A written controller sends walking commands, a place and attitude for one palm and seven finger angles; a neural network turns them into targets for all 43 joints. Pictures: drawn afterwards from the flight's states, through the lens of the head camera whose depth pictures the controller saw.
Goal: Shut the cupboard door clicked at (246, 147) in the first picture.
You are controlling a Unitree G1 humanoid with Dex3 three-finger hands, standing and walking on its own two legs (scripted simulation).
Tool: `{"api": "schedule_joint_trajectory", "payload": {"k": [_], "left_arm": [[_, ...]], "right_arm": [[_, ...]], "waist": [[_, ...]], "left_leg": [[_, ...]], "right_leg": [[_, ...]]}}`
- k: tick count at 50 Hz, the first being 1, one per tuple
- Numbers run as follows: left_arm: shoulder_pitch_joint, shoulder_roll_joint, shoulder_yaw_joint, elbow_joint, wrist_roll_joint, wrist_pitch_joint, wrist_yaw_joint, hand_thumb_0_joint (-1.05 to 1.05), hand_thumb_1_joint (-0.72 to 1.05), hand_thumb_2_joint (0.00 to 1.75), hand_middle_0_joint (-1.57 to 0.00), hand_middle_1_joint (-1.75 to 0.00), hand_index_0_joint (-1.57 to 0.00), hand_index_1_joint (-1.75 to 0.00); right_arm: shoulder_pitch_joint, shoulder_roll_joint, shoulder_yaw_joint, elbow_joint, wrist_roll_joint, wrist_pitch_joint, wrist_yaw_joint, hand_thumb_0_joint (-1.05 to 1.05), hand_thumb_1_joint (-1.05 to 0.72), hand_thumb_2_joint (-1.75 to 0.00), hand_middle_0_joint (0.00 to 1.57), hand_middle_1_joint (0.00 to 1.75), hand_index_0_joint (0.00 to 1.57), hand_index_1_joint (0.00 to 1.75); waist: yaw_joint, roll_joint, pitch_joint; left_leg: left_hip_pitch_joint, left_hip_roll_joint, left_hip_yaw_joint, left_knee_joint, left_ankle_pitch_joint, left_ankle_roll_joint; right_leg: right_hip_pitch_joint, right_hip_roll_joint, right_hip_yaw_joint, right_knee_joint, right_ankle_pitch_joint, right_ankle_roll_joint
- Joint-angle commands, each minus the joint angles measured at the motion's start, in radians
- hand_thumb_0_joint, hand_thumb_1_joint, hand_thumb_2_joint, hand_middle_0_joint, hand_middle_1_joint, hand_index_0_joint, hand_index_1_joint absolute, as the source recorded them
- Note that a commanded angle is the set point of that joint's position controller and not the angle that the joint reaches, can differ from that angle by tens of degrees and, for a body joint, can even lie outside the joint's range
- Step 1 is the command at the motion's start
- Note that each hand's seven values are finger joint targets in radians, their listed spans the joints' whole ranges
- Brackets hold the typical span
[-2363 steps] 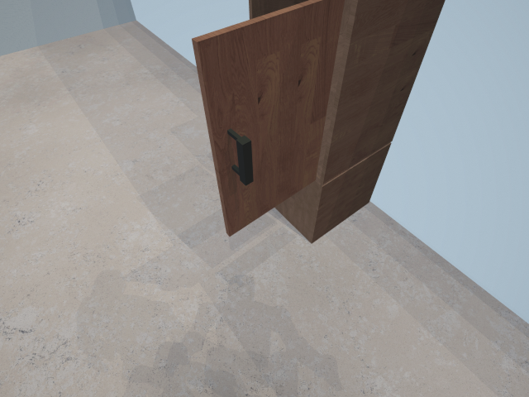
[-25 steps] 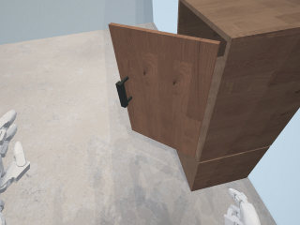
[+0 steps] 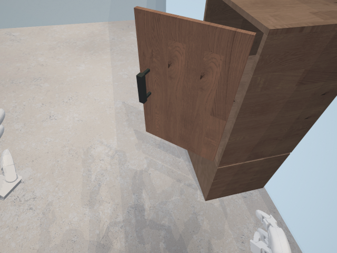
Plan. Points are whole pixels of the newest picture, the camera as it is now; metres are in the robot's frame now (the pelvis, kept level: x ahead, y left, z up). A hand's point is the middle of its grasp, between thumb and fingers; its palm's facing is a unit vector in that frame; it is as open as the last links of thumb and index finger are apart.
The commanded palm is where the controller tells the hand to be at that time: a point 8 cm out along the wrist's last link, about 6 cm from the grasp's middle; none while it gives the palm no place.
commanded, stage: step back with the hand held close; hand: left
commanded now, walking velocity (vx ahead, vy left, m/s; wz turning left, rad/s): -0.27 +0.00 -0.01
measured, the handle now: (145, 85) +0.70 +0.15 -0.01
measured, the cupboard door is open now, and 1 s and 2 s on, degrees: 48 48 48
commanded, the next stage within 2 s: stop stepping back and stand still in 0.74 s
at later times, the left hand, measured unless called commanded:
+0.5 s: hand out of the picture +0.12 +0.27 +0.17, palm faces +0.47 -0.78 -0.42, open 7.4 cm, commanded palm +0.05 +0.31 +0.19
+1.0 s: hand out of the picture +0.02 +0.29 +0.18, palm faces +0.41 -0.84 -0.36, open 7.4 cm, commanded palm -0.06 +0.32 +0.19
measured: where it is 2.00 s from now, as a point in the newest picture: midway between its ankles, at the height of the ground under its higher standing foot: outside the picture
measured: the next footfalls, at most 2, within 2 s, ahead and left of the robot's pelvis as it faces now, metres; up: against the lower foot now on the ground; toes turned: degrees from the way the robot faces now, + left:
right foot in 0.78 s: -0.18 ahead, -0.14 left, +0.00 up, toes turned +1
left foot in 0.90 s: +0.01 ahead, +0.09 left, +0.00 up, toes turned +3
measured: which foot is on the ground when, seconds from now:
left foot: down 0.00-0.78, up 0.80-0.88, down 0.90-1.00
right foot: down 0.00-0.52, up 0.54-0.76, down 0.78-1.00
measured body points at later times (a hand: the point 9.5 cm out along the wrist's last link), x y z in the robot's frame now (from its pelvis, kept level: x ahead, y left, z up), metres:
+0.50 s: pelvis -0.07 +0.00 -0.01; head -0.07 +0.02 +0.44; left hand +0.09 +0.30 +0.19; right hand +0.10 -0.24 -0.09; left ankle +0.06 +0.09 -0.72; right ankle +0.04 -0.13 -0.73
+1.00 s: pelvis -0.20 +0.02 +0.00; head -0.21 +0.06 +0.44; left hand -0.01 +0.33 +0.19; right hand -0.02 -0.20 -0.06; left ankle -0.04 +0.09 -0.73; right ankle -0.23 -0.11 -0.72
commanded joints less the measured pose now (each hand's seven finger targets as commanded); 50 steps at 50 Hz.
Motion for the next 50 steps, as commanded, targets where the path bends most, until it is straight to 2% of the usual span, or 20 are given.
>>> {"api": "schedule_joint_trajectory", "payload": {"k": [1, 13, 17, 20, 24, 26, 27, 28, 30, 34, 36, 38, 39, 41, 43, 44, 45, 46, 47, 50], "left_arm": [[-0.085, 0.161, 0.111, -0.218, 0.007, -0.088, 0.029, 0.0, 0.9, 0.9, -0.2, -0.3, -0.2, -0.3], [-0.07, 0.172, 0.154, -0.226, 0.017, -0.137, 0.033, 0.0, 0.9, 0.9, -0.2, -0.3, -0.2, -0.3], [-0.091, 0.189, 0.141, -0.217, 0.006, -0.131, 0.043, 0.0, 0.9, 0.9, -0.2, -0.3, -0.2, -0.3], [-0.09, 0.201, 0.119, -0.224, 0.002, -0.119, 0.063, 0.0, 0.9, 0.9, -0.2, -0.3, -0.2, -0.3], [-0.069, 0.211, 0.133, -0.273, -0.001, -0.127, 0.074, 0.0, 0.9, 0.9, -0.2, -0.3, -0.2, -0.3], [-0.073, 0.209, 0.175, -0.319, 0.008, -0.139, 0.068, 0.0, 0.9, 0.9, -0.2, -0.3, -0.2, -0.3], [-0.106, 0.255, 0.2, -0.353, 0.004, -0.142, 0.06, 0.0, 0.9, 0.9, -0.2, -0.3, -0.2, -0.3], [-0.117, 0.275, 0.228, -0.391, -0.006, -0.152, 0.058, 0.0, 0.9, 0.9, -0.2, -0.3, -0.2, -0.3], [-0.023, 0.211, 0.192, -0.296, -0.026, -0.143, 0.059, 0.0, 0.9, 0.9, -0.2, -0.3, -0.2, -0.3], [-0.011, 0.175, 0.126, -0.251, -0.054, -0.128, 0.041, 0.0, 0.9, 0.9, -0.2, -0.3, -0.2, -0.3], [-0.073, 0.18, 0.105, -0.255, -0.05, -0.136, 0.026, 0.0, 0.9, 0.9, -0.2, -0.3, -0.2, -0.3], [-0.168, 0.213, 0.103, -0.295, -0.03, -0.153, 0.036, 0.0, 0.9, 0.9, -0.2, -0.3, -0.2, -0.3], [-0.253, 0.272, 0.132, -0.315, -0.015, -0.162, 0.053, 0.0, 0.9, 0.9, -0.2, -0.3, -0.2, -0.3], [-0.282, 0.214, 0.053, -0.246, 0.001, -0.114, 0.037, 0.0, 0.9, 0.9, -0.2, -0.3, -0.2, -0.3], [-0.256, 0.199, 0.056, -0.211, -0.011, -0.071, 0.026, 0.0, 0.9, 0.9, -0.2, -0.3, -0.2, -0.3], [-0.221, 0.192, 0.073, -0.202, -0.015, -0.059, 0.021, 0.0, 0.9, 0.9, -0.2, -0.3, -0.2, -0.3], [-0.225, 0.182, 0.079, -0.218, -0.021, -0.065, 0.02, 0.0, 0.9, 0.9, -0.2, -0.3, -0.2, -0.3], [-0.154, 0.187, 0.106, -0.191, -0.03, -0.077, 0.016, 0.0, 0.9, 0.9, -0.2, -0.3, -0.2, -0.3], [-0.078, 0.234, 0.174, -0.213, -0.036, -0.067, 0.017, 0.0, 0.9, 0.9, -0.2, -0.3, -0.2, -0.3], [0.038, 0.194, 0.149, -0.341, -0.046, -0.048, 0.007, 0.0, 0.9, 0.9, -0.2, -0.3, -0.2, -0.3]], "right_arm": [[-0.087, -0.146, -0.057, -0.145, -0.005, -0.085, -0.009, 0.0, -0.9, -0.9, 0.2, 0.3, 0.2, 0.3], [-0.08, -0.131, -0.059, -0.112, -0.018, -0.129, 0.003, 0.0, -0.9, -0.9, 0.2, 0.3, 0.2, 0.3], [-0.052, -0.119, -0.067, -0.085, -0.022, -0.121, 0.015, 0.0, -0.9, -0.9, 0.2, 0.3, 0.2, 0.3], [-0.051, -0.094, -0.06, -0.067, -0.016, -0.1, 0.024, 0.0, -0.9, -0.9, 0.2, 0.3, 0.2, 0.3], [-0.054, -0.114, -0.057, -0.083, -0.01, -0.086, 0.008, 0.0, -0.9, -0.9, 0.2, 0.3, 0.2, 0.3], [-0.097, -0.142, -0.063, -0.101, -0.02, -0.111, -0.005, 0.0, -0.9, -0.9, 0.2, 0.3, 0.2, 0.3], [-0.118, -0.112, -0.071, -0.1, -0.028, -0.123, -0.007, 0.0, -0.9, -0.9, 0.2, 0.3, 0.2, 0.3], [-0.111, -0.1, -0.084, -0.083, -0.031, -0.143, 0.002, 0.0, -0.9, -0.9, 0.2, 0.3, 0.2, 0.3], [-0.12, -0.104, -0.1, -0.054, -0.023, -0.17, 0.028, 0.0, -0.9, -0.9, 0.2, 0.3, 0.2, 0.3], [-0.09, -0.09, -0.075, -0.028, -0.021, -0.182, 0.033, 0.0, -0.9, -0.9, 0.2, 0.3, 0.2, 0.3], [-0.071, -0.089, -0.067, -0.005, -0.035, -0.171, 0.033, 0.0, -0.9, -0.9, 0.2, 0.3, 0.2, 0.3], [-0.068, -0.062, -0.054, 0.012, -0.041, -0.156, 0.032, 0.0, -0.9, -0.9, 0.2, 0.3, 0.2, 0.3], [-0.078, -0.055, -0.044, 0.025, -0.049, -0.161, 0.026, 0.0, -0.9, -0.9, 0.2, 0.3, 0.2, 0.3], [-0.106, -0.067, -0.051, 0.007, -0.025, -0.158, 0.014, 0.0, -0.9, -0.9, 0.2, 0.3, 0.2, 0.3], [-0.106, -0.086, -0.038, -0.012, -0.016, -0.142, -0.008, 0.0, -0.9, -0.9, 0.2, 0.3, 0.2, 0.3], [-0.107, -0.116, -0.046, -0.029, -0.014, -0.14, -0.01, 0.0, -0.9, -0.9, 0.2, 0.3, 0.2, 0.3], [-0.107, -0.124, -0.049, -0.044, -0.006, -0.145, -0.006, 0.0, -0.9, -0.9, 0.2, 0.3, 0.2, 0.3], [-0.109, -0.117, -0.051, -0.061, -0.007, -0.152, 0.004, 0.0, -0.9, -0.9, 0.2, 0.3, 0.2, 0.3], [-0.108, -0.131, -0.052, -0.077, -0.022, -0.147, 0.006, 0.0, -0.9, -0.9, 0.2, 0.3, 0.2, 0.3], [-0.08, -0.092, -0.049, -0.113, -0.019, -0.128, 0.033, 0.0, -0.9, -0.9, 0.2, 0.3, 0.2, 0.3]], "waist": [[-0.011, 0.061, -0.054], [-0.009, 0.064, -0.08], [-0.023, -0.081, -0.069], [-0.032, -0.193, -0.092], [-0.047, -0.012, -0.058], [-0.029, 0.337, -0.091], [-0.018, 0.303, -0.13], [-0.01, 0.197, -0.178], [0.006, 0.193, -0.216], [-0.012, 0.219, -0.175], [-0.022, 0.161, -0.153], [-0.024, -0.066, -0.131], [-0.029, -0.136, -0.13], [-0.031, -0.265, -0.076], [-0.047, -0.036, -0.022], [-0.027, 0.152, -0.043], [-0.02, 0.234, -0.074], [-0.019, 0.252, -0.118], [0.001, 0.28, -0.143], [0.007, 0.276, -0.203]], "left_leg": [[-0.281, 0.124, -0.173, -0.255, -0.434, 0.03], [-0.385, 0.142, -0.192, -0.224, -0.474, 0.036], [-0.158, 0.038, -0.091, 0.024, -0.333, -0.028], [0.041, -0.001, -0.047, 0.167, -0.215, -0.052], [0.024, 0.085, -0.192, -0.068, -0.348, -0.003], [-0.37, 0.323, -0.487, -0.49, -0.699, 0.092], [-0.379, 0.359, -0.512, -0.506, -0.579, 0.091], [-0.242, 0.342, -0.431, -0.436, -0.427, 0.086], [-0.073, 0.286, -0.264, -0.353, -0.331, 0.043], [-0.027, 0.283, -0.2, -0.44, -0.379, -0.053], [0.042, 0.259, -0.149, -0.368, -0.334, -0.118], [0.206, 0.119, -0.015, 0.046, -0.088, -0.145], [0.25, 0.073, 0.006, 0.194, -0.083, -0.14], [0.17, 0.028, -0.022, 0.264, -0.104, -0.111], [0.192, 0.059, -0.063, -0.046, 0.105, -0.085], [0.173, 0.144, -0.153, -0.204, 0.125, -0.052], [0.103, 0.226, -0.268, -0.333, -0.053, -0.017], [0.031, 0.274, -0.347, -0.49, -0.52, -0.026], [-0.035, 0.267, -0.408, -0.574, -0.657, -0.073], [-0.067, 0.155, -0.134, -0.49, -0.504, -0.165]], "right_leg": [[0.231, -0.004, 0.109, -0.013, -0.084, -0.016], [0.26, 0.018, 0.165, 0.076, -0.032, -0.028], [-0.039, -0.133, 0.339, -0.169, -0.213, -0.094], [-0.212, -0.214, 0.319, -0.268, -0.266, -0.119], [-0.263, -0.08, 0.151, -0.131, -0.342, -0.055], [0.121, 0.127, 0.039, 0.397, -0.194, 0.002], [0.151, 0.135, 0.067, 0.585, -0.226, -0.002], [0.075, 0.131, 0.089, 0.63, -0.268, -0.007], [0.017, 0.119, 0.039, 0.533, -0.309, -0.016], [0.102, 0.113, -0.036, 0.149, -0.378, -0.042], [0.096, 0.045, 0.031, -0.125, -0.338, -0.078], [-0.157, -0.192, 0.343, -0.347, -0.233, -0.176], [-0.255, -0.318, 0.399, -0.388, -0.014, -0.197], [-0.22, -0.23, 0.223, -0.243, 0.167, -0.149], [-0.192, -0.101, 0.096, -0.059, 0.182, -0.054], [-0.139, 0.014, 0.046, 0.017, -0.005, -0.009], [-0.029, 0.084, 0.039, 0.087, -0.148, -0.004], [0.051, 0.12, 0.041, 0.171, -0.315, -0.018], [0.112, 0.155, 0.012, 0.207, -0.339, -0.034], [0.286, 0.179, -0.076, 0.066, -0.324, -0.065]]}}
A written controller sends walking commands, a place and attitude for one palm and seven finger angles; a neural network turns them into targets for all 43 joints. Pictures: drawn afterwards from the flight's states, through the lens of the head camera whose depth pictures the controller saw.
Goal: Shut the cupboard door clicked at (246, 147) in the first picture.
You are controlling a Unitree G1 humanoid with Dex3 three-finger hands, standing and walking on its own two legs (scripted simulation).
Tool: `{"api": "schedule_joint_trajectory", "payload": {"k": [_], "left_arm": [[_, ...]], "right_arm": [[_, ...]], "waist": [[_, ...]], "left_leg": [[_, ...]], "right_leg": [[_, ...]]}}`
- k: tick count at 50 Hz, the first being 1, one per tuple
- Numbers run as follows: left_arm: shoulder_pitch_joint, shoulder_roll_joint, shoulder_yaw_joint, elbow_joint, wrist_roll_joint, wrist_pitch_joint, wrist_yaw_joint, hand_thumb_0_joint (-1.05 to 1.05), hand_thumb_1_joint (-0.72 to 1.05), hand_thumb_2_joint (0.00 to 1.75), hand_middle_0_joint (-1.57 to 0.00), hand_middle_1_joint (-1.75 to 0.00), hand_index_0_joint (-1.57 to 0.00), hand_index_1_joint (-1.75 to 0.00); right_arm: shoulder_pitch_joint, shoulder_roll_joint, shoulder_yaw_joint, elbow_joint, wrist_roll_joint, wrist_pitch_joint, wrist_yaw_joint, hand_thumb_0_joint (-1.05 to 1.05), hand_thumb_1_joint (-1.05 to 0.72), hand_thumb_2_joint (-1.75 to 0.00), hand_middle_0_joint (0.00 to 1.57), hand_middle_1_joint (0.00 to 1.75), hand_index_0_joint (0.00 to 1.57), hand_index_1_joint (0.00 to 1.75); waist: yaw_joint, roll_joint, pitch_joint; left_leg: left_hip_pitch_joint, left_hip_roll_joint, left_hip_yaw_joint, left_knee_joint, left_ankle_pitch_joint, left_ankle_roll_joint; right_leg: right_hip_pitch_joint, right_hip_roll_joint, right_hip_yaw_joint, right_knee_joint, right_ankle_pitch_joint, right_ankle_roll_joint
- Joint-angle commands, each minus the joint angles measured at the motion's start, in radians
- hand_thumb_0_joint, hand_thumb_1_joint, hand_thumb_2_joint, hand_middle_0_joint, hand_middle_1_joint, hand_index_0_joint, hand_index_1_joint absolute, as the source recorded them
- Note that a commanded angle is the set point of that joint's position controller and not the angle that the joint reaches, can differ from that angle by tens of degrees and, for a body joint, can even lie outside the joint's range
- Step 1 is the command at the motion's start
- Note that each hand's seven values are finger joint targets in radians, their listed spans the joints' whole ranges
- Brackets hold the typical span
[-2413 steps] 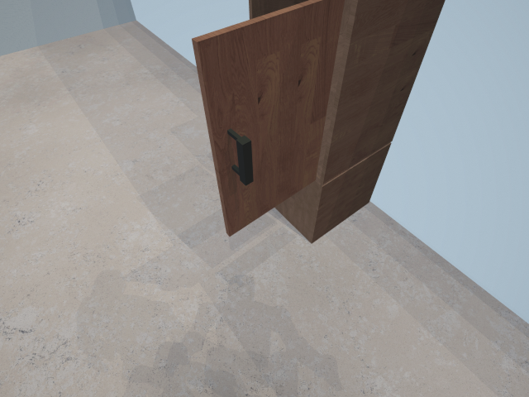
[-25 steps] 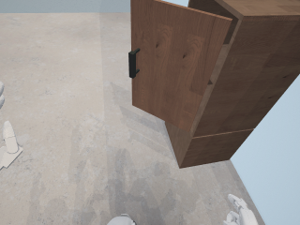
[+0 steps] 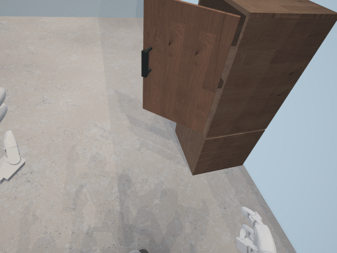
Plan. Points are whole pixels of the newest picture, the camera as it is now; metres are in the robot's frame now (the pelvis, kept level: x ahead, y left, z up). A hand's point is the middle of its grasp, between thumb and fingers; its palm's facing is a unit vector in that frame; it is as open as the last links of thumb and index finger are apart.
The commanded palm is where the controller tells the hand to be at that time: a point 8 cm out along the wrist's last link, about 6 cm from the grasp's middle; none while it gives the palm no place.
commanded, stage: stop stepping back and stand still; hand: left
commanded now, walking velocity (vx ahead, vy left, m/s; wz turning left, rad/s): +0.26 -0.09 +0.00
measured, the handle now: (147, 61) +0.90 +0.13 -0.01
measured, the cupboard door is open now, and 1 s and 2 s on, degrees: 48 48 48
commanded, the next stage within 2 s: let the arm hang, fingers relaxed in 1.68 s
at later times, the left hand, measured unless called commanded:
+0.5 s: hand out of the picture +0.11 +0.26 +0.18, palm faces +0.32 -0.81 -0.50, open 7.4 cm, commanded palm +0.06 +0.31 +0.19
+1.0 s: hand out of the picture +0.14 +0.30 +0.18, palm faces +0.41 -0.79 -0.45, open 7.4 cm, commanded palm +0.08 +0.34 +0.19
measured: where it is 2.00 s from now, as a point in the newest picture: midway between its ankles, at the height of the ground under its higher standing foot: outside the picture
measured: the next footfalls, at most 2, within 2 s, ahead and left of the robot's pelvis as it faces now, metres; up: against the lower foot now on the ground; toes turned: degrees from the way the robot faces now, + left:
left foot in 0.26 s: +0.02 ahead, +0.15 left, +0.00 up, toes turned +0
right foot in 0.50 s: -0.08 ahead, -0.06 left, +0.00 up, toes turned -8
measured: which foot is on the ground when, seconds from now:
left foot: down 0.00-0.06, up 0.08-0.24, down 0.26-0.50, up 0.52-0.82, down 0.84-1.00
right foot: down 0.00-0.26, up 0.28-0.48, down 0.50-1.00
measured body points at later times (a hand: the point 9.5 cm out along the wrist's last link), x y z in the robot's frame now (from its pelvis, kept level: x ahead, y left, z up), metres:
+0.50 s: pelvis -0.10 +0.02 +0.00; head -0.12 +0.04 +0.45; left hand +0.08 +0.30 +0.20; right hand +0.00 -0.21 -0.09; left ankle -0.02 +0.15 -0.72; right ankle -0.13 -0.05 -0.72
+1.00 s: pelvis -0.08 +0.05 +0.01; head -0.07 +0.06 +0.46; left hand +0.11 +0.34 +0.21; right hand +0.09 -0.20 -0.06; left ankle -0.04 +0.16 -0.73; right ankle -0.12 -0.05 -0.73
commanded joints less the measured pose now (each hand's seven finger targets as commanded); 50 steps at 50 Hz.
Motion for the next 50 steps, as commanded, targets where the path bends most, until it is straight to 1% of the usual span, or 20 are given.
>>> {"api": "schedule_joint_trajectory", "payload": {"k": [1, 2, 3, 4, 7, 11, 13, 14, 17, 22, 23, 24, 25, 26, 27, 29, 34, 39, 44, 50], "left_arm": [[0.194, 0.181, 0.158, -0.352, -0.019, -0.044, 0.018, 0.0, 0.9, 0.9, -0.2, -0.3, -0.2, -0.3], [0.24, 0.224, 0.195, -0.37, -0.014, -0.034, 0.026, 0.0, 0.9, 0.9, -0.2, -0.3, -0.2, -0.3], [0.213, 0.226, 0.178, -0.402, -0.007, -0.031, 0.027, 0.0, 0.9, 0.9, -0.2, -0.3, -0.2, -0.3], [0.1, 0.25, 0.183, -0.446, -0.002, -0.032, 0.041, 0.0, 0.9, 0.9, -0.2, -0.3, -0.2, -0.3], [-0.09, 0.192, 0.126, -0.284, 0.023, -0.038, 0.075, 0.0, 0.9, 0.9, -0.2, -0.3, -0.2, -0.3], [-0.237, 0.121, 0.017, -0.091, 0.046, -0.025, 0.091, 0.0, 0.9, 0.9, -0.2, -0.3, -0.2, -0.3], [-0.218, 0.121, 0.02, -0.163, 0.046, -0.034, 0.086, 0.0, 0.9, 0.9, -0.2, -0.3, -0.2, -0.3], [-0.139, 0.143, 0.057, -0.137, 0.05, -0.04, 0.07, 0.0, 0.9, 0.9, -0.2, -0.3, -0.2, -0.3], [0.022, 0.192, 0.125, -0.309, 0.044, -0.042, 0.042, 0.0, 0.9, 0.9, -0.2, -0.3, -0.2, -0.3], [0.13, 0.222, 0.172, -0.329, 0.044, -0.04, 0.07, 0.0, 0.9, 0.9, -0.2, -0.3, -0.2, -0.3], [0.128, 0.201, 0.162, -0.296, 0.044, -0.032, 0.072, 0.0, 0.9, 0.9, -0.2, -0.3, -0.2, -0.3], [0.102, 0.205, 0.174, -0.269, 0.046, -0.027, 0.075, 0.0, 0.9, 0.9, -0.2, -0.3, -0.2, -0.3], [0.048, 0.248, 0.201, -0.271, 0.036, -0.035, 0.079, 0.0, 0.9, 0.9, -0.2, -0.3, -0.2, -0.3], [-0.031, 0.288, 0.244, -0.271, 0.028, -0.069, 0.081, 0.0, 0.9, 0.9, -0.2, -0.3, -0.2, -0.3], [-0.048, 0.231, 0.206, -0.194, 0.038, -0.067, 0.086, 0.0, 0.9, 0.9, -0.2, -0.3, -0.2, -0.3], [0.07, 0.13, 0.115, -0.052, 0.034, -0.054, 0.067, 0.0, 0.9, 0.9, -0.2, -0.3, -0.2, -0.3], [-0.037, 0.117, 0.045, -0.06, 0.045, -0.075, 0.07, 0.0, 0.9, 0.9, -0.2, -0.3, -0.2, -0.3], [-0.039, 0.159, 0.084, -0.245, 0.04, -0.085, 0.086, 0.0, 0.9, 0.9, -0.2, -0.3, -0.2, -0.3], [0.039, 0.168, 0.136, -0.258, 0.036, -0.085, 0.076, 0.0, 0.9, 0.9, -0.2, -0.3, -0.2, -0.3], [0.107, 0.126, 0.111, -0.198, 0.02, -0.066, 0.065, 0.0, 0.9, 0.9, -0.2, -0.3, -0.2, -0.3]], "right_arm": [[-0.033, -0.159, -0.063, -0.203, 0.009, -0.035, 0.011, 0.0, -0.9, -0.9, 0.2, 0.3, 0.2, 0.3], [-0.028, -0.154, -0.065, -0.205, 0.011, -0.028, 0.015, 0.0, -0.9, -0.9, 0.2, 0.3, 0.2, 0.3], [-0.021, -0.154, -0.071, -0.185, 0.003, -0.013, 0.014, 0.0, -0.9, -0.9, 0.2, 0.3, 0.2, 0.3], [-0.017, -0.173, -0.08, -0.157, 0.0, -0.008, 0.01, 0.0, -0.9, -0.9, 0.2, 0.3, 0.2, 0.3], [-0.007, -0.169, -0.054, -0.125, -0.009, -0.015, -0.009, 0.0, -0.9, -0.9, 0.2, 0.3, 0.2, 0.3], [0.017, -0.192, -0.065, -0.08, 0.002, -0.042, -0.045, 0.0, -0.9, -0.9, 0.2, 0.3, 0.2, 0.3], [0.012, -0.229, -0.069, -0.124, 0.015, -0.062, -0.044, 0.0, -0.9, -0.9, 0.2, 0.3, 0.2, 0.3], [-0.019, -0.21, -0.07, -0.133, 0.008, -0.067, -0.032, 0.0, -0.9, -0.9, 0.2, 0.3, 0.2, 0.3], [-0.06, -0.188, -0.075, -0.147, 0.005, -0.055, 0.013, 0.0, -0.9, -0.9, 0.2, 0.3, 0.2, 0.3], [-0.038, -0.169, -0.061, -0.148, -0.01, -0.02, 0.002, 0.0, -0.9, -0.9, 0.2, 0.3, 0.2, 0.3], [-0.029, -0.157, -0.059, -0.139, -0.012, -0.012, -0.002, 0.0, -0.9, -0.9, 0.2, 0.3, 0.2, 0.3], [-0.011, -0.143, -0.064, -0.127, -0.003, -0.004, 0.001, 0.0, -0.9, -0.9, 0.2, 0.3, 0.2, 0.3], [-0.008, -0.145, -0.07, -0.131, 0.003, -0.006, -0.002, 0.0, -0.9, -0.9, 0.2, 0.3, 0.2, 0.3], [0.0, -0.167, -0.07, -0.106, -0.017, -0.026, -0.006, 0.0, -0.9, -0.9, 0.2, 0.3, 0.2, 0.3], [0.005, -0.151, -0.07, -0.083, -0.006, -0.035, -0.005, 0.0, -0.9, -0.9, 0.2, 0.3, 0.2, 0.3], [0.008, -0.163, -0.072, -0.083, -0.001, -0.02, -0.015, 0.0, -0.9, -0.9, 0.2, 0.3, 0.2, 0.3], [-0.03, -0.159, -0.056, -0.093, 0.004, -0.041, -0.031, 0.0, -0.9, -0.9, 0.2, 0.3, 0.2, 0.3], [-0.037, -0.166, -0.065, -0.119, 0.003, -0.07, -0.033, 0.0, -0.9, -0.9, 0.2, 0.3, 0.2, 0.3], [-0.028, -0.166, -0.057, -0.141, 0.014, -0.053, -0.028, 0.0, -0.9, -0.9, 0.2, 0.3, 0.2, 0.3], [-0.013, -0.166, -0.055, -0.152, 0.022, -0.04, -0.011, 0.0, -0.9, -0.9, 0.2, 0.3, 0.2, 0.3]], "waist": [[0.042, 0.26, -0.189], [0.041, 0.126, -0.205], [0.033, -0.085, -0.136], [0.023, -0.193, -0.072], [-0.017, -0.076, 0.031], [-0.025, 0.044, 0.037], [-0.019, 0.372, 0.091], [0.002, 0.269, 0.076], [0.031, 0.196, 0.002], [0.033, 0.307, -0.04], [0.037, 0.189, -0.051], [0.035, -0.01, -0.042], [0.029, -0.19, -0.026], [0.002, -0.111, 0.013], [0.0, -0.092, -0.07], [0.002, -0.017, 0.062], [0.026, -0.137, 0.059], [0.039, -0.053, -0.014], [0.029, 0.221, -0.085], [0.017, 0.069, -0.123]], "left_leg": [[0.01, 0.063, -0.056, -0.293, -0.628, -0.158], [0.048, -0.015, 0.04, -0.059, -0.533, -0.143], [0.114, -0.064, 0.06, 0.344, -0.381, -0.113], [0.06, -0.039, -0.048, 0.613, -0.346, -0.095], [0.054, 0.068, -0.086, 0.51, -0.35, -0.059], [0.25, 0.011, 0.042, 0.068, -0.396, -0.026], [0.246, 0.294, -0.515, -0.286, -0.718, 0.107], [0.107, 0.35, -0.57, -0.369, -0.794, 0.143], [-0.025, 0.289, -0.411, -0.379, -0.804, 0.078], [-0.171, 0.179, -0.127, -0.206, -0.714, 0.003], [-0.217, 0.126, -0.087, -0.031, -0.659, -0.011], [-0.268, 0.054, 0.001, 0.272, -0.54, -0.026], [-0.349, -0.006, -0.005, 0.557, -0.447, -0.045], [-0.316, 0.027, -0.036, 0.657, -0.372, -0.063], [-0.281, 0.033, -0.072, 0.689, -0.393, -0.058], [-0.244, 0.052, -0.067, 0.662, -0.269, -0.065], [-0.016, 0.031, 0.033, 0.32, -0.232, -0.043], [0.239, 0.008, 0.049, -0.008, -0.179, -0.021], [0.296, 0.164, -0.156, -0.084, 0.08, 0.027], [0.241, 0.104, -0.055, -0.012, 0.076, -0.023]], "right_leg": [[0.25, 0.062, -0.126, -0.178, -0.025, -0.05], [0.184, -0.039, -0.024, -0.31, -0.044, -0.073], [-0.095, -0.256, 0.246, -0.48, -0.17, -0.145], [-0.284, -0.429, 0.426, -0.553, -0.271, -0.237], [-0.318, -0.338, 0.232, -0.473, -0.244, -0.162], [-0.251, -0.208, 0.012, -0.198, -0.198, -0.094], [-0.383, -0.029, -0.087, 0.255, -0.034, 0.006], [-0.308, -0.042, -0.039, 0.44, 0.041, 0.008], [-0.185, -0.055, -0.04, 0.456, 0.139, -0.003], [0.254, 0.009, -0.17, -0.069, 0.004, -0.041], [0.321, -0.035, -0.101, -0.198, -0.022, -0.064], [0.295, -0.194, 0.128, -0.34, -0.073, -0.132], [0.238, -0.419, 0.506, -0.504, -0.112, -0.232], [0.158, -0.442, 0.443, -0.484, 0.177, -0.254], [0.114, -0.449, 0.488, -0.484, -0.055, -0.251], [0.002, -0.381, 0.357, -0.478, 0.002, -0.2], [-0.025, -0.305, 0.102, -0.432, 0.163, -0.112], [0.024, -0.262, 0.078, -0.328, 0.236, -0.075], [0.034, -0.103, -0.043, -0.155, 0.349, 0.019], [0.136, -0.138, 0.011, -0.222, 0.558, -0.002]]}}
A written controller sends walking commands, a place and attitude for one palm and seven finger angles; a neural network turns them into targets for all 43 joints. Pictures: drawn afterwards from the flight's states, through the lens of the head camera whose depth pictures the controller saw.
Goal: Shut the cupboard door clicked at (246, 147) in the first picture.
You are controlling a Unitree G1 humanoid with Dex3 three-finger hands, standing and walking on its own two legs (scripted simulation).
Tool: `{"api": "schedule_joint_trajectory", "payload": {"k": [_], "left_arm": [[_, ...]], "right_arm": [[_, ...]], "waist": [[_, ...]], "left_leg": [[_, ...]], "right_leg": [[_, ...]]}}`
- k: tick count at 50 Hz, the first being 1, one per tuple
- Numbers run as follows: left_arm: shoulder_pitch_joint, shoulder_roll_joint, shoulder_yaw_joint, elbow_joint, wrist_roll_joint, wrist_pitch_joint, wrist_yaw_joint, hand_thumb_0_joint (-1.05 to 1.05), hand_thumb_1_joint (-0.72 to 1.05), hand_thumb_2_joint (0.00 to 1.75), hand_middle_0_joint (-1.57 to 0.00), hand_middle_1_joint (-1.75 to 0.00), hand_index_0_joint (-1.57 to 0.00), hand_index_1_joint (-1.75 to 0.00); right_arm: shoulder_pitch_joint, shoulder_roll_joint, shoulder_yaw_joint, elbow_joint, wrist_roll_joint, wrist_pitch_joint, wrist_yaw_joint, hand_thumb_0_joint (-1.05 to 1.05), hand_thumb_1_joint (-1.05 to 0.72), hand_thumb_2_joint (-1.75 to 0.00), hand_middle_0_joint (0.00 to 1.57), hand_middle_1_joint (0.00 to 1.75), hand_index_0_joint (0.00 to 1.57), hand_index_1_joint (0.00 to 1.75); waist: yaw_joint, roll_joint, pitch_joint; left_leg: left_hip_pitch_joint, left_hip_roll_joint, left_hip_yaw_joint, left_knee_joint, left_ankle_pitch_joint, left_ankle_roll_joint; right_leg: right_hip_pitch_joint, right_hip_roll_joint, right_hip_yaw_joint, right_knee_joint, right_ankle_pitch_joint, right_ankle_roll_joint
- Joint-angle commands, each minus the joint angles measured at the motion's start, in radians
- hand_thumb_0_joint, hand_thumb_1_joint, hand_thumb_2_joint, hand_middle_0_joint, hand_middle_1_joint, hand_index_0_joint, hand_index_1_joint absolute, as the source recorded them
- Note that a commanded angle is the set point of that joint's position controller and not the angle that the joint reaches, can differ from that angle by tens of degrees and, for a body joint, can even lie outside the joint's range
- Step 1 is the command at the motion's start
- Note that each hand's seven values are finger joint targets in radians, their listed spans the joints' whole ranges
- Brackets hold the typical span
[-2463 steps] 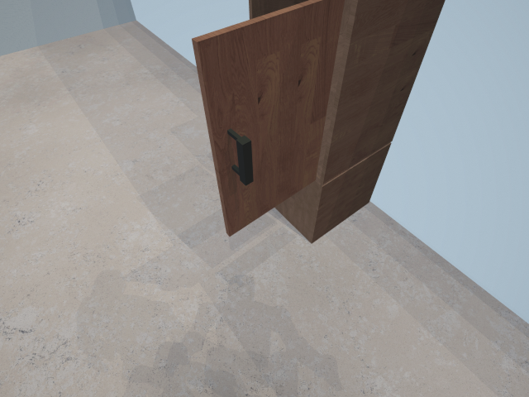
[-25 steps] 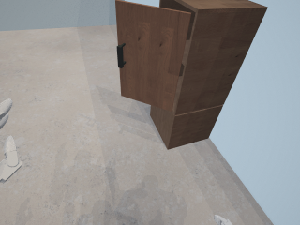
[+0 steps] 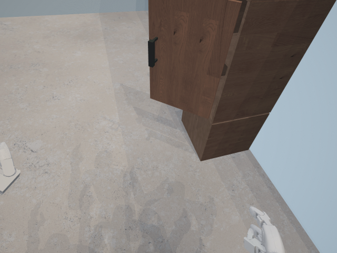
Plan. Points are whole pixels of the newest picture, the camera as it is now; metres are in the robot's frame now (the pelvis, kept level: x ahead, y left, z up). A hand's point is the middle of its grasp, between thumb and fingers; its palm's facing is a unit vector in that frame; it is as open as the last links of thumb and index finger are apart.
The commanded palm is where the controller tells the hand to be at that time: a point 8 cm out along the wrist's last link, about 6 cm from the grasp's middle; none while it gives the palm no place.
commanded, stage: stop stepping back and stand still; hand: left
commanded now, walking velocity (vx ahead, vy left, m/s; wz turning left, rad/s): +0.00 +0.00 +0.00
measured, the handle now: (153, 51) +0.97 +0.13 -0.01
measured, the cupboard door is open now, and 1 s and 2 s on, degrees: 48 48 48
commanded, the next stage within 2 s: let the arm hang, fingers relaxed in 0.68 s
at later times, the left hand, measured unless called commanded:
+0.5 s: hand (6, 179) +0.20 +0.29 +0.16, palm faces +0.43 -0.79 -0.43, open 7.4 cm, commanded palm +0.14 +0.32 +0.18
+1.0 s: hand out of the picture +0.11 +0.23 -0.12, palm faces -0.03 -0.95 -0.31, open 7.4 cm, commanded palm none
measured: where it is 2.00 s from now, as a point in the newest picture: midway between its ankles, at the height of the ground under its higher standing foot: outside the picture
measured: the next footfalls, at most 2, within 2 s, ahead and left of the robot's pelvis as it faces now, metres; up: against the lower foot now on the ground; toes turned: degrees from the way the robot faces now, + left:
none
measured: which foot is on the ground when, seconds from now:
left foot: down 0.00-1.00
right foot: down 0.00-1.00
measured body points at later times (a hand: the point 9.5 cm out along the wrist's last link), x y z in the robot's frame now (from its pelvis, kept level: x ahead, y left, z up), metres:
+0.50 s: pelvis -0.01 +0.02 +0.00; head +0.00 +0.03 +0.45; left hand +0.17 +0.33 +0.18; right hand +0.14 -0.21 -0.08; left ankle +0.03 +0.11 -0.73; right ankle -0.04 -0.10 -0.73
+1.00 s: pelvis -0.02 +0.03 +0.00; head -0.02 +0.01 +0.45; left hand +0.11 +0.28 -0.10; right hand +0.11 -0.23 -0.13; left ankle +0.03 +0.11 -0.73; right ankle -0.04 -0.10 -0.73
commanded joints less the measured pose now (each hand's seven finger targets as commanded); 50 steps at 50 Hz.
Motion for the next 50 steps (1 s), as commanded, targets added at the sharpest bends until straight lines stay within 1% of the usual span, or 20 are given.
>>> {"api": "schedule_joint_trajectory", "payload": {"k": [1, 6, 9, 11, 12, 24, 27, 31, 32, 35, 37, 38, 39, 40, 41, 42, 44, 46, 48, 50], "left_arm": [[0.014, 0.138, 0.099, -0.184, -0.017, -0.046, 0.016, 0.0, 0.9, 0.9, -0.2, -0.3, -0.2, -0.3], [0.01, 0.151, 0.099, -0.182, -0.022, -0.028, 0.013, 0.0, 0.9, 0.9, -0.2, -0.3, -0.2, -0.3], [-0.015, 0.166, 0.106, -0.23, -0.018, -0.033, 0.015, 0.0, 0.9, 0.9, -0.2, -0.3, -0.2, -0.3], [-0.001, 0.168, 0.11, -0.222, -0.02, -0.03, 0.017, 0.0, 0.9, 0.9, -0.2, -0.3, -0.2, -0.3], [0.002, 0.183, 0.125, -0.223, -0.02, -0.029, 0.017, 0.0, 0.9, 0.9, -0.2, -0.3, -0.2, -0.3], [-0.004, 0.136, 0.082, -0.172, -0.015, -0.026, 0.017, 0.0, 0.9, 0.9, -0.2, -0.3, -0.2, -0.3], [-0.016, 0.157, 0.099, -0.19, -0.013, -0.029, 0.021, 0.0, 0.9, 0.9, -0.2, -0.3, -0.2, -0.3], [-0.026, 0.138, 0.08, -0.202, -0.01, -0.032, 0.022, 0.0, 0.9, 0.9, -0.2, -0.3, -0.2, -0.3], [-0.023, 0.155, 0.097, -0.192, -0.01, -0.03, 0.023, 0.0, 0.9, 0.9, -0.2, -0.3, -0.2, -0.3], [-0.009, 0.133, 0.083, -0.16, -0.014, -0.026, 0.02, 0.0, 0.9, 0.9, -0.2, -0.3, -0.2, -0.3], [-0.026, 0.141, 0.085, -0.159, -0.013, -0.023, 0.019, 0.0, 0.9, 0.9, -0.2, -0.3, -0.2, -0.3], [-0.031, 0.125, 0.069, -0.159, -0.012, -0.024, 0.018, 0.0, 0.9, 0.9, -0.2, -0.3, -0.2, -0.3], [-0.066, -0.024, -0.34, 0.588, 0.058, 0.12, -0.13, 0.0, 0.9, 0.9, -0.2, -0.3, -0.2, -0.3], [-0.09, -0.03, -0.322, 0.605, 0.049, 0.201, -0.151, 0.0, 0.9, 0.9, -0.2, -0.3, -0.2, -0.3], [-0.116, -0.049, -0.335, 0.641, 0.051, 0.209, -0.158, 0.0, 0.9, 0.9, -0.2, -0.3, -0.2, -0.3], [-0.145, -0.043, -0.34, 0.695, 0.057, 0.205, -0.163, 0.0, 0.9, 0.9, -0.2, -0.3, -0.2, -0.3], [-0.194, -0.025, -0.356, 0.806, 0.058, 0.205, -0.166, 0.0, 0.9, 0.9, -0.2, -0.3, -0.2, -0.3], [-0.233, -0.025, -0.371, 0.937, 0.06, 0.205, -0.163, 0.0, 0.9, 0.9, -0.2, -0.3, -0.2, -0.3], [-0.244, -0.046, -0.394, 1.064, 0.055, 0.213, -0.154, 0.0, 0.9, 0.9, -0.2, -0.3, -0.2, -0.3], [-0.249, -0.059, -0.404, 1.175, 0.054, 0.216, -0.15, 0.0, 0.9, 0.9, -0.2, -0.3, -0.2, -0.3]], "right_arm": [[-0.028, -0.129, -0.04, -0.139, 0.007, -0.03, 0.0, 0.0, -0.9, -0.9, 0.2, 0.3, 0.2, 0.3], [-0.038, -0.122, -0.027, -0.151, 0.005, -0.013, -0.005, 0.0, -0.9, -0.9, 0.2, 0.3, 0.2, 0.3], [-0.044, -0.119, -0.023, -0.154, 0.002, -0.015, -0.01, 0.0, -0.9, -0.9, 0.2, 0.3, 0.2, 0.3], [-0.042, -0.116, -0.02, -0.153, 0.002, -0.015, -0.011, 0.0, -0.9, -0.9, 0.2, 0.3, 0.2, 0.3], [-0.044, -0.119, -0.021, -0.151, 0.0, -0.017, -0.011, 0.0, -0.9, -0.9, 0.2, 0.3, 0.2, 0.3], [-0.052, -0.124, -0.027, -0.143, 0.003, -0.022, -0.012, 0.0, -0.9, -0.9, 0.2, 0.3, 0.2, 0.3], [-0.053, -0.13, -0.031, -0.141, 0.0, -0.027, -0.014, 0.0, -0.9, -0.9, 0.2, 0.3, 0.2, 0.3], [-0.049, -0.127, -0.032, -0.143, 0.002, -0.03, -0.015, 0.0, -0.9, -0.9, 0.2, 0.3, 0.2, 0.3], [-0.05, -0.13, -0.032, -0.14, -0.001, -0.033, -0.016, 0.0, -0.9, -0.9, 0.2, 0.3, 0.2, 0.3], [-0.045, -0.124, -0.03, -0.141, 0.002, -0.029, -0.016, 0.0, -0.9, -0.9, 0.2, 0.3, 0.2, 0.3], [-0.049, -0.131, -0.034, -0.138, 0.0, -0.029, -0.014, 0.0, -0.9, -0.9, 0.2, 0.3, 0.2, 0.3], [-0.049, -0.125, -0.031, -0.14, 0.002, -0.028, -0.015, 0.0, -0.9, -0.9, 0.2, 0.3, 0.2, 0.3], [-0.117, -0.324, -0.065, 0.064, 0.006, -0.085, 0.083, 0.0, -0.9, -0.9, 0.2, 0.3, 0.2, 0.3], [-0.039, -0.278, -0.071, 0.061, 0.008, -0.018, 0.085, 0.0, -0.9, -0.9, 0.2, 0.3, 0.2, 0.3], [-0.017, -0.262, -0.062, 0.072, -0.005, 0.0, 0.084, 0.0, -0.9, -0.9, 0.2, 0.3, 0.2, 0.3], [-0.013, -0.261, -0.056, 0.076, -0.009, 0.017, 0.082, 0.0, -0.9, -0.9, 0.2, 0.3, 0.2, 0.3], [-0.033, -0.263, -0.04, 0.088, -0.015, 0.043, 0.081, 0.0, -0.9, -0.9, 0.2, 0.3, 0.2, 0.3], [-0.023, -0.243, -0.031, 0.118, -0.023, 0.065, 0.082, 0.0, -0.9, -0.9, 0.2, 0.3, 0.2, 0.3], [-0.008, -0.206, -0.019, 0.159, -0.031, 0.086, 0.083, 0.0, -0.9, -0.9, 0.2, 0.3, 0.2, 0.3], [-0.002, -0.186, -0.012, 0.202, -0.033, 0.095, 0.08, 0.0, -0.9, -0.9, 0.2, 0.3, 0.2, 0.3]], "waist": [[-0.014, 0.083, -0.152], [-0.013, 0.067, -0.144], [-0.012, 0.117, -0.148], [-0.01, 0.111, -0.142], [-0.009, 0.104, -0.143], [-0.01, 0.102, -0.075], [-0.008, 0.107, -0.087], [-0.009, 0.135, -0.093], [-0.007, 0.123, -0.09], [-0.007, 0.087, -0.089], [-0.008, 0.093, -0.084], [-0.01, 0.097, -0.078], [-0.028, 0.098, 0.006], [-0.023, 0.114, -0.063], [-0.018, 0.084, -0.079], [-0.013, 0.007, -0.076], [-0.01, -0.106, -0.042], [-0.018, -0.168, -0.03], [-0.019, -0.106, -0.031], [-0.017, -0.007, -0.023]], "left_leg": [[0.075, 0.071, -0.094, -0.076, 0.304, 0.014], [0.071, 0.075, -0.098, -0.1, 0.289, 0.014], [0.075, 0.074, -0.107, -0.118, 0.29, 0.013], [0.076, 0.075, -0.107, -0.124, 0.279, 0.014], [0.068, 0.074, -0.112, -0.126, 0.266, 0.012], [0.011, 0.062, -0.124, -0.193, -0.002, 0.014], [0.012, 0.056, -0.129, -0.195, -0.003, 0.011], [0.035, 0.056, -0.119, -0.195, 0.015, 0.011], [0.028, 0.059, -0.128, -0.203, 0.007, 0.009], [0.037, 0.055, -0.112, -0.186, 0.033, 0.01], [0.041, 0.049, -0.109, -0.177, 0.026, 0.004], [0.044, 0.049, -0.107, -0.176, 0.029, 0.005], [-0.03, 0.078, -0.112, -0.016, 0.279, 0.014], [0.043, 0.078, -0.088, -0.034, 0.275, 0.004], [0.027, 0.092, -0.108, -0.045, 0.224, 0.021], [0.018, 0.097, -0.126, -0.053, 0.23, 0.034], [-0.005, 0.086, -0.152, -0.072, 0.165, 0.042], [0.026, 0.063, -0.149, -0.063, 0.149, 0.038], [0.058, 0.054, -0.135, -0.081, 0.165, 0.03], [0.062, 0.055, -0.136, -0.124, 0.143, 0.026]], "right_leg": [[0.052, -0.072, 0.116, -0.05, 0.409, 0.008], [0.044, -0.063, 0.1, -0.062, 0.386, 0.017], [0.048, -0.057, 0.085, -0.056, 0.359, 0.016], [0.043, -0.054, 0.084, -0.067, 0.348, 0.018], [0.05, -0.056, 0.084, -0.072, 0.339, 0.017], [0.01, -0.052, 0.091, -0.138, 0.155, 0.018], [0.018, -0.051, 0.09, -0.14, 0.155, 0.016], [0.009, -0.044, 0.088, -0.132, 0.169, 0.017], [0.012, -0.044, 0.085, -0.136, 0.159, 0.017], [0.008, -0.047, 0.096, -0.146, 0.189, 0.019], [-0.006, -0.054, 0.101, -0.161, 0.168, 0.015], [-0.011, -0.054, 0.102, -0.162, 0.168, 0.015], [-0.108, -0.135, 0.039, -0.025, 0.315, -0.005], [-0.122, -0.128, 0.1, -0.06, 0.252, -0.012], [-0.133, -0.107, 0.079, -0.034, 0.155, -0.013], [-0.122, -0.089, 0.075, -0.023, 0.135, -0.016], [-0.115, -0.098, 0.091, -0.048, 0.095, -0.021], [-0.133, -0.127, 0.126, -0.075, 0.094, -0.035], [-0.132, -0.133, 0.132, -0.081, 0.09, -0.034], [-0.105, -0.119, 0.128, -0.088, 0.074, -0.021]]}}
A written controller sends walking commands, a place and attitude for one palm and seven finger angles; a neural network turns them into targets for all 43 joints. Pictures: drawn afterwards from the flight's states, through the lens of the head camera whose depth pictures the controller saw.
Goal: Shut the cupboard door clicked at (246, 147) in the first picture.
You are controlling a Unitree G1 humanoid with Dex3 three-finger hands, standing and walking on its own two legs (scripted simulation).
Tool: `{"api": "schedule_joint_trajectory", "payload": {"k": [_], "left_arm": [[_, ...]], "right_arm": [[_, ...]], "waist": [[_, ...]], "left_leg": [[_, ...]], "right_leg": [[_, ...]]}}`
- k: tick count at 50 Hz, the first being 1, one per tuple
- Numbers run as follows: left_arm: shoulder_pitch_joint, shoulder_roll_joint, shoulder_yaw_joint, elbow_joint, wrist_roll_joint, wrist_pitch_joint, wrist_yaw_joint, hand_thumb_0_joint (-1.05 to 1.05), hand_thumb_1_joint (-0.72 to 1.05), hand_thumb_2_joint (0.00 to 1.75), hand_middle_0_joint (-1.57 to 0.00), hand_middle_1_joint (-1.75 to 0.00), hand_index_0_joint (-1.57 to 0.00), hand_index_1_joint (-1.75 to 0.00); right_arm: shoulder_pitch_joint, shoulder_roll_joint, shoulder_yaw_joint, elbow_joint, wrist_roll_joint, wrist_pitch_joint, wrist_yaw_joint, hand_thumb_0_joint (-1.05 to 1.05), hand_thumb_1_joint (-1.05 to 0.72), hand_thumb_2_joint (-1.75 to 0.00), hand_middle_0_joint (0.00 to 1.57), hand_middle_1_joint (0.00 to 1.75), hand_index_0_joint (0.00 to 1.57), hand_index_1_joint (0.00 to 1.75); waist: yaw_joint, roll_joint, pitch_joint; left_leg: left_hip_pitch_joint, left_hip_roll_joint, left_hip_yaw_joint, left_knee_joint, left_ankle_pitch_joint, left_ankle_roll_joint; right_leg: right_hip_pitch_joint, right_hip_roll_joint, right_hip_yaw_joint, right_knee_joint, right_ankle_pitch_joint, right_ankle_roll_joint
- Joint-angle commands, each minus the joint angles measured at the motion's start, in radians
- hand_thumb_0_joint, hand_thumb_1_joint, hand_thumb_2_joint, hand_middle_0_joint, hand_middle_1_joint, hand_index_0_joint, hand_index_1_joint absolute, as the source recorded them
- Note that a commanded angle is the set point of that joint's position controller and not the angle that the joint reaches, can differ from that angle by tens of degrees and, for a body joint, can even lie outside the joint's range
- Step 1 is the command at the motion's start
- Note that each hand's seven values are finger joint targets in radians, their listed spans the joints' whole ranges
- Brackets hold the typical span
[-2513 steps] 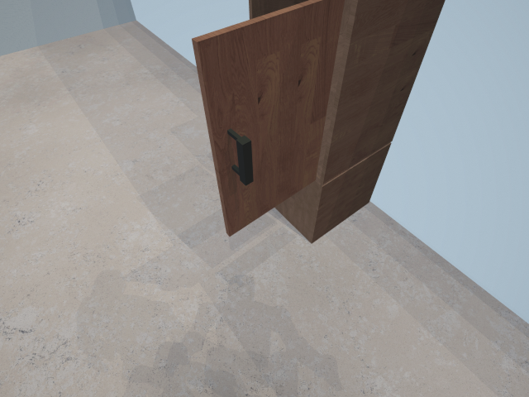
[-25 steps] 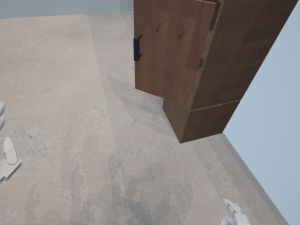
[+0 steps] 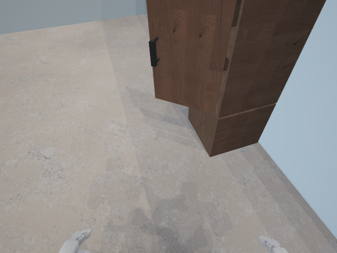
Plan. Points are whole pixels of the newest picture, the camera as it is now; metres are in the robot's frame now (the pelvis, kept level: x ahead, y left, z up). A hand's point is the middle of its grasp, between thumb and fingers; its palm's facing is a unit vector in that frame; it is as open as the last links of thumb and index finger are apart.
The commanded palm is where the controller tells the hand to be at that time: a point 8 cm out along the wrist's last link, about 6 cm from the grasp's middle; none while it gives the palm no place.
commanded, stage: let the arm hang, fingers relaxed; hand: left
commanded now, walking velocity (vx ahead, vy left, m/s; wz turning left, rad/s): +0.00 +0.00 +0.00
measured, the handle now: (155, 51) +0.99 +0.11 -0.01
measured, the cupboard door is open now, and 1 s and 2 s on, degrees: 48 48 48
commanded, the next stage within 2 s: look to check the result in 0.88 s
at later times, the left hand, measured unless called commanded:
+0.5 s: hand out of the picture -0.04 +0.18 -0.16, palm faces +0.02 -0.98 -0.21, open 7.3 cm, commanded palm none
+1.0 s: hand out of the picture -0.01 +0.17 -0.16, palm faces +0.02 -0.98 -0.19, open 7.4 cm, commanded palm none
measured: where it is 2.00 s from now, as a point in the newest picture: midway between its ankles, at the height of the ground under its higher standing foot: outside the picture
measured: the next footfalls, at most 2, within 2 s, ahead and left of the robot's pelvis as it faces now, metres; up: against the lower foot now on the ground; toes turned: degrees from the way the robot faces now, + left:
none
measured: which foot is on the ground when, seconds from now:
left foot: down 0.00-1.00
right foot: down 0.00-1.00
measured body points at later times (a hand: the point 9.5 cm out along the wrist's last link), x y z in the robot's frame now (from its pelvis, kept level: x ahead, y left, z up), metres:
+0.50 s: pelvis +0.00 +0.00 +0.01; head +0.01 -0.01 +0.46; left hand -0.04 +0.23 -0.15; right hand -0.02 -0.22 -0.15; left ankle +0.05 +0.09 -0.73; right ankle -0.02 -0.13 -0.73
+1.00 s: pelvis +0.01 +0.00 +0.01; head +0.01 +0.00 +0.46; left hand -0.01 +0.23 -0.15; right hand -0.01 -0.23 -0.15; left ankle +0.05 +0.09 -0.73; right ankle -0.02 -0.13 -0.73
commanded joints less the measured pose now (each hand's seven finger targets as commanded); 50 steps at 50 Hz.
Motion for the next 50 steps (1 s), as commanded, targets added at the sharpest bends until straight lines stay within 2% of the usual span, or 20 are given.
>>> {"api": "schedule_joint_trajectory", "payload": {"k": [1, 2, 4, 5, 6, 8, 12, 16, 21, 26, 28, 34, 38, 50], "left_arm": [[0.024, 0.114, 0.023, 0.1, -0.005, -0.052, 0.018, 0.0, 0.9, 0.9, -0.2, -0.3, -0.2, -0.3], [0.04, 0.119, 0.025, 0.145, -0.005, -0.055, 0.019, 0.0, 0.9, 0.9, -0.2, -0.3, -0.2, -0.3], [0.058, 0.09, 0.023, 0.232, -0.009, -0.06, 0.021, 0.0, 0.9, 0.9, -0.2, -0.3, -0.2, -0.3], [0.074, 0.066, 0.035, 0.262, -0.007, -0.061, 0.022, 0.0, 0.9, 0.9, -0.2, -0.3, -0.2, -0.3], [0.082, 0.07, 0.031, 0.293, -0.009, -0.061, 0.022, 0.0, 0.9, 0.9, -0.2, -0.3, -0.2, -0.3], [0.094, 0.063, 0.028, 0.343, -0.009, -0.064, 0.022, 0.0, 0.9, 0.9, -0.2, -0.3, -0.2, -0.3], [0.109, 0.053, 0.023, 0.418, -0.012, -0.072, 0.025, 0.0, 0.9, 0.9, -0.2, -0.3, -0.2, -0.3], [0.128, 0.029, 0.018, 0.463, -0.012, -0.068, 0.029, 0.0, 0.9, 0.9, -0.2, -0.3, -0.2, -0.3], [0.149, 0.007, 0.017, 0.487, -0.01, -0.067, 0.035, 0.0, 0.9, 0.9, -0.2, -0.3, -0.2, -0.3], [0.155, -0.011, 0.016, 0.486, -0.008, -0.063, 0.039, 0.0, 0.9, 0.9, -0.2, -0.3, -0.2, -0.3], [0.158, -0.014, 0.018, 0.483, -0.007, -0.063, 0.04, 0.0, 0.9, 0.9, -0.2, -0.3, -0.2, -0.3], [0.146, -0.022, 0.022, 0.471, -0.005, -0.063, 0.039, 0.0, 0.9, 0.9, -0.2, -0.3, -0.2, -0.3], [0.139, -0.016, 0.027, 0.466, -0.005, -0.064, 0.038, 0.0, 0.9, 0.9, -0.2, -0.3, -0.2, -0.3], [0.107, 0.024, 0.034, 0.467, -0.005, -0.07, 0.032, 0.0, 0.9, 0.9, -0.2, -0.3, -0.2, -0.3]], "right_arm": [[0.037, -0.083, -0.024, 0.004, -0.003, -0.003, -0.012, 0.0, -0.9, -0.9, 0.2, 0.3, 0.2, 0.3], [0.048, -0.083, -0.023, 0.024, -0.001, -0.002, -0.013, 0.0, -0.9, -0.9, 0.2, 0.3, 0.2, 0.3], [0.066, -0.049, -0.022, 0.077, 0.001, -0.003, -0.021, 0.0, -0.9, -0.9, 0.2, 0.3, 0.2, 0.3], [0.08, -0.036, -0.027, 0.095, -0.002, -0.003, -0.026, 0.0, -0.9, -0.9, 0.2, 0.3, 0.2, 0.3], [0.088, -0.029, -0.027, 0.117, 0.0, -0.001, -0.028, 0.0, -0.9, -0.9, 0.2, 0.3, 0.2, 0.3], [0.115, -0.026, -0.034, 0.149, 0.004, 0.001, -0.034, 0.0, -0.9, -0.9, 0.2, 0.3, 0.2, 0.3], [0.172, -0.023, -0.039, 0.208, 0.012, -0.002, -0.043, 0.0, -0.9, -0.9, 0.2, 0.3, 0.2, 0.3], [0.203, -0.004, -0.039, 0.247, 0.011, 0.001, -0.048, 0.0, -0.9, -0.9, 0.2, 0.3, 0.2, 0.3], [0.224, 0.02, -0.04, 0.27, 0.01, 0.002, -0.05, 0.0, -0.9, -0.9, 0.2, 0.3, 0.2, 0.3], [0.231, 0.042, -0.038, 0.279, 0.008, 0.005, -0.048, 0.0, -0.9, -0.9, 0.2, 0.3, 0.2, 0.3], [0.234, 0.054, -0.038, 0.279, 0.007, 0.003, -0.047, 0.0, -0.9, -0.9, 0.2, 0.3, 0.2, 0.3], [0.232, 0.058, -0.039, 0.275, 0.006, -0.001, -0.048, 0.0, -0.9, -0.9, 0.2, 0.3, 0.2, 0.3], [0.227, 0.05, -0.043, 0.27, 0.006, -0.006, -0.049, 0.0, -0.9, -0.9, 0.2, 0.3, 0.2, 0.3], [0.197, -0.004, -0.051, 0.261, 0.009, -0.011, -0.05, 0.0, -0.9, -0.9, 0.2, 0.3, 0.2, 0.3]], "waist": [[0.011, -0.033, -0.018], [0.016, -0.007, -0.026], [0.016, 0.035, -0.019], [0.018, 0.082, -0.025], [0.019, 0.106, -0.019], [0.017, 0.057, 0.002], [0.011, -0.016, 0.012], [0.008, -0.038, 0.062], [0.009, -0.084, 0.09], [0.01, -0.076, 0.126], [0.012, -0.052, 0.117], [0.014, -0.049, 0.131], [0.015, -0.028, 0.116], [0.01, -0.038, 0.083]], "left_leg": [[0.106, 0.094, -0.159, -0.158, 0.094, -0.018], [0.106, 0.094, -0.161, -0.165, 0.088, -0.019], [0.114, 0.086, -0.151, -0.178, 0.053, -0.023], [0.117, 0.09, -0.149, -0.186, 0.035, -0.021], [0.115, 0.089, -0.151, -0.197, 0.01, -0.021], [0.121, 0.093, -0.15, -0.196, 0.003, -0.02], [0.167, 0.102, -0.146, -0.193, 0.069, -0.015], [0.159, 0.104, -0.142, -0.22, 0.005, -0.014], [0.156, 0.102, -0.134, -0.231, -0.006, -0.012], [0.135, 0.098, -0.134, -0.248, -0.045, -0.014], [0.129, 0.096, -0.134, -0.255, -0.049, -0.014], [0.11, 0.095, -0.142, -0.27, -0.065, -0.015], [0.113, 0.098, -0.149, -0.278, -0.062, -0.014], [0.158, 0.105, -0.155, -0.275, -0.03, -0.01]], "right_leg": [[-0.021, -0.07, 0.113, -0.164, 0.062, -0.052], [0.004, -0.067, 0.111, -0.173, 0.068, -0.052], [0.015, -0.072, 0.115, -0.199, 0.072, -0.058], [0.028, -0.07, 0.11, -0.21, 0.077, -0.063], [0.034, -0.068, 0.109, -0.218, 0.075, -0.065], [0.028, -0.071, 0.111, -0.247, 0.074, -0.068], [0.026, -0.071, 0.102, -0.267, 0.103, -0.071], [0.0, -0.067, 0.096, -0.277, 0.055, -0.066], [-0.014, -0.063, 0.094, -0.276, 0.045, -0.061], [-0.037, -0.058, 0.093, -0.273, 0.017, -0.055], [-0.028, -0.058, 0.089, -0.266, 0.031, -0.053], [-0.021, -0.053, 0.086, -0.257, 0.046, -0.049], [-0.004, -0.054, 0.081, -0.252, 0.062, -0.05], [0.009, -0.059, 0.087, -0.261, 0.074, -0.054]]}}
